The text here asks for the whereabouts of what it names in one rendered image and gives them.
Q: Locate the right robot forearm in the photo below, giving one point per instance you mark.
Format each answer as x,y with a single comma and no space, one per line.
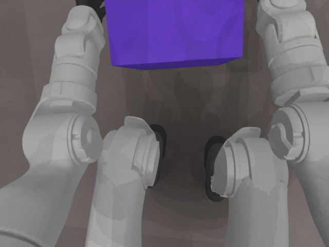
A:
293,51

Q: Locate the left robot forearm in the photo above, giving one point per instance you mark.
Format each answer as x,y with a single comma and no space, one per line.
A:
75,66

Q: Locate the right robot upper arm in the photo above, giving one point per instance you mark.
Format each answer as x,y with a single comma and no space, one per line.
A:
299,133

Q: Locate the robot shin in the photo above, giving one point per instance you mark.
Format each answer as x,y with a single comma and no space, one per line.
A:
130,121
247,132

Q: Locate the robot right shin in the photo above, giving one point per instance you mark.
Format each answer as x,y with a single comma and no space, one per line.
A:
247,132

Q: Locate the carton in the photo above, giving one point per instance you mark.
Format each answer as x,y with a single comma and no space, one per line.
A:
158,34

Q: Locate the left robot upper arm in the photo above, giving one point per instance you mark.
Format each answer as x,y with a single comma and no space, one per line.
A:
35,207

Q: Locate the robot left hand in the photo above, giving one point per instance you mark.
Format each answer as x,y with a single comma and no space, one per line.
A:
95,4

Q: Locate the robot left shin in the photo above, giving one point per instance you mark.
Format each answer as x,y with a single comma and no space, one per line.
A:
130,121

